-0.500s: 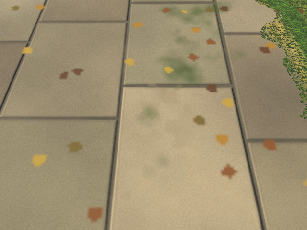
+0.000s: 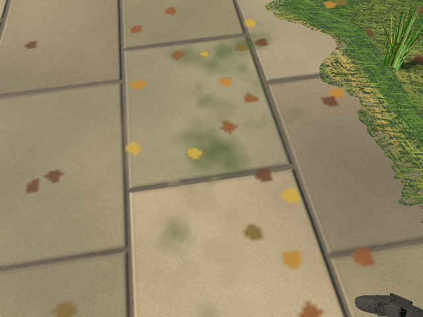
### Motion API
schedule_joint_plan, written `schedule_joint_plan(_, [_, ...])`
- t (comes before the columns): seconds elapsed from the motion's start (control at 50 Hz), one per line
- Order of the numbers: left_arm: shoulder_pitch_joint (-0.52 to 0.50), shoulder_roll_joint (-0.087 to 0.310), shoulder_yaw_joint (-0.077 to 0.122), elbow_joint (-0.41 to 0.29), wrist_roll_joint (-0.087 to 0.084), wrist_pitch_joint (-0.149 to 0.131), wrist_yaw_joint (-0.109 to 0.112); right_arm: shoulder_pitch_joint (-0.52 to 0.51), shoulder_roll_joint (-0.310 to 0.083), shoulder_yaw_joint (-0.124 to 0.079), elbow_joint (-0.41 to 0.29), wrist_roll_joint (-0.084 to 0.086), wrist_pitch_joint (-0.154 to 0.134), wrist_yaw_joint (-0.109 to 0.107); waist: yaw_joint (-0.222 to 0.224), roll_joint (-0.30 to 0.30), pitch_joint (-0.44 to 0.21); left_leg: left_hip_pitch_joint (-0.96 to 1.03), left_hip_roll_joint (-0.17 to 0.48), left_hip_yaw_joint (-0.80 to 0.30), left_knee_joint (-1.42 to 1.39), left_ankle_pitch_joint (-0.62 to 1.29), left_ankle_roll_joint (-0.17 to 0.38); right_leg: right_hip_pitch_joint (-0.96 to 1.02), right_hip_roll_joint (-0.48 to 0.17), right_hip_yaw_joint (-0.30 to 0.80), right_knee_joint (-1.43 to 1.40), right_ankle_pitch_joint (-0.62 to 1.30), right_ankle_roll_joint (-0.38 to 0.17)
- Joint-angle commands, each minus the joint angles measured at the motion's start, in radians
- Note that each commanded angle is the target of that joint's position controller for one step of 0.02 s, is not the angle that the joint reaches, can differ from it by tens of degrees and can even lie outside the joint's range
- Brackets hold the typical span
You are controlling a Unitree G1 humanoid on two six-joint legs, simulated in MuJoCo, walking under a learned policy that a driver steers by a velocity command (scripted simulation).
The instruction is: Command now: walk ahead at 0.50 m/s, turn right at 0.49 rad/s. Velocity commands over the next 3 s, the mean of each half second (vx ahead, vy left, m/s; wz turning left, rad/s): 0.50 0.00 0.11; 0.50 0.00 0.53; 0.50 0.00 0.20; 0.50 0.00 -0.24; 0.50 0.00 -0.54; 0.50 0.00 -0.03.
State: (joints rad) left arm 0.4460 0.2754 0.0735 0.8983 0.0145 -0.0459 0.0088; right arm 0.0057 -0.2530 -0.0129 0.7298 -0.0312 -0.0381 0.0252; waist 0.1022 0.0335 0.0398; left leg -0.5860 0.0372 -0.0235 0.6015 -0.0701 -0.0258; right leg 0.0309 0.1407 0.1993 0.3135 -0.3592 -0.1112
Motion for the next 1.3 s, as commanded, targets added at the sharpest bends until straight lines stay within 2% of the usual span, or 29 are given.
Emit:
schedule_joint_plan(0.02, [-0.05,0.188,0.039,-0.065,0.005,-0.017,0.007,0.104,-0.142,-0.04,-0.035,0.005,-0.032,-0.015,-0.116,-0.117,-0.068,0.265,-0.067,0.033,-0.088,-0.07,0.05,-0.052,-0.25,0.144,0.148,0.839,-0.047])
schedule_joint_plan(0.04, [-0.049,0.173,0.032,-0.056,-0.001,-0.025,0.0,0.243,-0.159,-0.051,0.007,0.0,-0.044,-0.025,-0.181,-0.07,-0.142,0.444,-0.055,0.041,-0.148,-0.028,0.08,-0.079,-0.2,0.084,0.322,0.857,-0.025])
schedule_joint_plan(0.06, [-0.021,0.108,0.012,-0.071,-0.006,-0.034,-0.008,0.394,-0.212,-0.063,0.021,-0.021,-0.052,-0.041,-0.23,0.005,-0.268,0.661,0.133,-0.156,-0.165,-0.197,0.132,-0.197,-0.149,0.03,0.578,0.611,-0.005])
schedule_joint_plan(0.08, [0.145,0.025,-0.001,-0.072,-0.037,-0.033,-0.013,0.439,-0.32,-0.092,0.043,-0.035,-0.041,-0.04,-0.155,0.273,-0.371,0.89,0.381,-0.67,-0.267,-0.243,0.287,-0.5,0.037,-0.072,0.882,-0.097,0.044])
schedule_joint_plan(0.1, [0.118,0.1,0.002,-0.05,0.002,-0.027,-0.006,0.381,-0.246,-0.086,0.045,-0.003,-0.027,-0.027,-0.139,0.15,-0.283,0.803,0.361,-0.801,-0.333,-0.377,0.302,-0.615,-0.02,-0.043,0.974,-0.138,0.029])
schedule_joint_plan(0.12, [0.007,0.111,0.004,-0.068,0.013,-0.025,-0.012,0.284,-0.166,-0.069,0.026,0.01,-0.026,-0.021,-0.125,0.039,-0.125,0.66,0.311,-0.628,-0.342,-0.375,0.288,-0.641,-0.07,-0.054,0.971,-0.042,0.03])
schedule_joint_plan(0.14, [-0.075,0.104,-0.001,-0.09,0.021,-0.028,-0.018,0.243,-0.123,-0.057,0.028,0.008,-0.029,-0.015,-0.121,-0.017,-0.066,0.568,0.255,-0.496,-0.35,-0.252,0.267,-0.632,-0.109,-0.077,0.915,0.016,0.034])
schedule_joint_plan(0.18, [-0.117,0.092,-0.006,-0.114,0.039,-0.018,-0.03,0.257,-0.101,-0.046,0.059,0.014,-0.037,-0.014,-0.092,0.043,-0.038,0.487,0.165,-0.351,-0.364,-0.006,0.237,-0.588,-0.158,-0.118,0.822,0.041,0.055])
schedule_joint_plan(0.24, [-0.133,0.061,-0.022,-0.13,0.042,-0.006,-0.038,0.33,-0.12,-0.052,0.101,0.027,-0.051,-0.009,-0.08,0.061,-0.061,0.476,0.136,-0.288,-0.369,0.202,0.264,-0.574,-0.169,-0.159,0.738,0.032,0.094])
schedule_joint_plan(0.32, [-0.318,0.036,-0.047,-0.197,0.034,-0.004,-0.042,0.381,-0.14,-0.064,0.122,0.029,-0.039,-0.017,-0.113,0.06,-0.003,0.404,0.103,-0.252,-0.427,0.095,0.264,-0.592,-0.187,-0.199,0.511,0.142,0.138])
schedule_joint_plan(0.42, [-0.455,0.046,-0.057,-0.248,0.013,-0.014,-0.036,0.444,-0.165,-0.08,0.13,0.022,-0.03,-0.013,-0.159,0.055,-0.016,0.419,0.098,-0.267,-0.367,0.153,0.229,-0.501,-0.151,-0.208,0.322,0.252,0.147])
schedule_joint_plan(0.5, [-0.336,0.078,-0.041,-0.227,0.011,-0.035,-0.018,0.401,-0.187,-0.092,0.108,0.021,-0.021,-0.02,-0.083,0.042,-0.048,0.38,0.086,-0.316,-0.216,0.154,0.176,-0.255,-0.119,-0.196,0.158,0.208,0.114])
schedule_joint_plan(0.52, [-0.238,0.119,-0.026,-0.2,0.022,-0.048,-0.005,0.399,-0.167,-0.089,0.102,0.026,-0.026,-0.017,-0.044,-0.011,-0.105,0.327,0.028,-0.283,-0.072,0.138,0.151,-0.095,-0.162,-0.152,0.115,0.186,0.087])
schedule_joint_plan(0.54, [-0.081,0.2,-0.006,-0.194,0.045,-0.055,0.012,0.378,-0.102,-0.071,0.062,0.037,-0.035,-0.014,0.026,-0.145,-0.237,0.227,-0.04,-0.184,0.2,-0.045,0.12,0.096,-0.397,0.075,0.058,-0.011,0.033])
schedule_joint_plan(0.56, [-0.068,0.278,0.016,-0.187,0.043,-0.035,0.015,0.458,-0.051,-0.061,0.027,0.055,-0.029,-0.018,-0.022,-0.347,-0.276,-0.024,-0.16,-0.061,0.406,-0.486,0.102,0.202,-0.586,0.449,-0.074,-0.187,-0.054])
schedule_joint_plan(0.58, [-0.116,0.196,0.006,-0.193,0.033,-0.022,0.012,0.465,-0.121,-0.073,0.06,0.024,-0.008,-0.025,-0.056,-0.208,-0.177,-0.092,-0.073,-0.064,0.529,-0.455,0.109,0.1,-0.577,0.475,-0.079,-0.277,-0.077])
schedule_joint_plan(0.6, [-0.173,0.113,-0.014,-0.206,0.024,-0.024,0.008,0.418,-0.12,-0.076,0.067,0.012,-0.001,-0.015,-0.07,-0.109,-0.08,-0.092,-0.04,-0.071,0.548,-0.364,0.108,0.004,-0.522,0.342,-0.087,-0.204,-0.063])
schedule_joint_plan(0.66, [-0.195,0.056,-0.029,-0.186,0.017,-0.044,0.004,0.366,-0.087,-0.074,0.062,-0.004,0.021,0.01,-0.103,-0.138,-0.016,-0.04,0.015,-0.042,0.514,-0.252,0.077,-0.117,-0.401,0.025,-0.129,0.171,-0.014])
schedule_joint_plan(0.72, [-0.146,0.072,-0.019,-0.156,0.003,-0.065,-0.001,0.3,-0.076,-0.071,0.027,-0.005,0.038,0.026,-0.108,-0.137,-0.031,-0.08,0.021,-0.029,0.522,-0.184,0.059,-0.094,-0.404,-0.083,-0.13,0.405,-0.03])
schedule_joint_plan(0.82, [-0.095,0.078,-0.011,-0.118,0.005,-0.061,-0.002,0.133,-0.056,-0.056,-0.035,-0.004,0.041,0.048,-0.088,-0.117,0.004,-0.151,0.03,0.009,0.372,-0.036,0.039,-0.066,-0.385,-0.239,-0.15,0.5,-0.032])
schedule_joint_plan(0.94, [-0.035,0.121,0.003,-0.075,0.005,-0.048,0.005,-0.034,-0.05,-0.036,-0.104,-0.009,0.035,0.065,-0.052,-0.115,0.049,-0.034,0.006,0.12,0.078,-0.013,0.101,-0.012,-0.403,-0.36,-0.118,0.595,-0.003])
schedule_joint_plan(1.0, [-0.004,0.156,0.007,-0.046,0.007,-0.028,0.012,0.014,-0.068,-0.044,-0.1,-0.019,0.033,0.049,-0.084,-0.139,-0.001,0.113,-0.08,0.17,0.015,-0.162,0.162,0.049,-0.414,-0.408,0.064,1.011,0.01])
schedule_joint_plan(1.04, [-0.008,0.167,0.003,-0.042,0.003,-0.013,0.013,0.268,-0.105,-0.068,-0.019,-0.031,0.015,0.028,-0.2,-0.105,-0.145,0.443,-0.139,0.147,-0.1,-0.136,0.218,-0.037,-0.392,-0.442,0.407,1.006,0.027])
schedule_joint_plan(1.06, [0.001,0.119,-0.013,-0.074,0.005,-0.015,0.009,0.42,-0.18,-0.091,0.019,-0.04,0.009,0.009,-0.25,0.0,-0.265,0.718,0.055,-0.096,-0.125,-0.241,0.262,-0.26,-0.363,-0.442,0.691,0.614,0.047])
schedule_joint_plan(1.08, [0.047,0.036,-0.03,-0.128,-0.016,-0.017,-0.013,0.401,-0.277,-0.112,0.013,-0.008,0.017,-0.002,-0.182,0.249,-0.382,0.981,0.348,-0.649,-0.247,-0.227,0.403,-0.649,-0.159,-0.379,1.054,-0.174,0.104])
schedule_joint_plan(1.1, [-0.082,0.135,-0.008,-0.139,0.0,-0.02,-0.01,0.396,-0.256,-0.111,-0.005,0.008,0.028,-0.013,-0.232,0.036,-0.331,0.917,0.337,-0.617,-0.302,-0.108,0.382,-0.738,-0.178,-0.213,1.101,-0.101,0.098])
schedule_joint_plan(1.14, [-0.127,0.088,-0.021,-0.142,-0.016,-0.036,-0.014,0.307,-0.159,-0.081,0.028,0.012,0.016,-0.022,-0.153,-0.03,-0.105,0.645,0.254,-0.342,-0.319,0.152,0.323,-0.695,-0.25,-0.192,0.967,0.022,0.082])
schedule_joint_plan(1.2, [-0.046,0.064,-0.023,-0.095,0.022,0.009,-0.023,0.256,-0.096,-0.056,0.045,0.018,-0.017,-0.017,-0.073,-0.002,-0.065,0.471,0.157,-0.184,-0.384,0.241,0.269,-0.536,-0.269,-0.192,0.838,0.045,0.093])
schedule_joint_plan(1.3, [-0.194,0.048,-0.019,-0.13,0.023,0.026,-0.039,0.338,-0.122,-0.061,0.101,0.028,-0.039,-0.013,-0.096,0.005,0.019,0.472,0.123,-0.122,-0.478,0.182,0.259,-0.669,-0.28,-0.217,0.673,0.206,0.12])
